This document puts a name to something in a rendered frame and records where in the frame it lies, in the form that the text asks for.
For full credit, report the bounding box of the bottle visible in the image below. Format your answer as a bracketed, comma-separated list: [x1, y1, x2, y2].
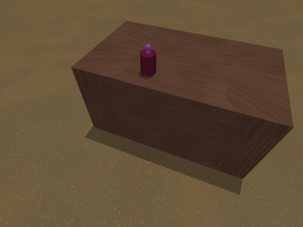
[140, 44, 156, 77]

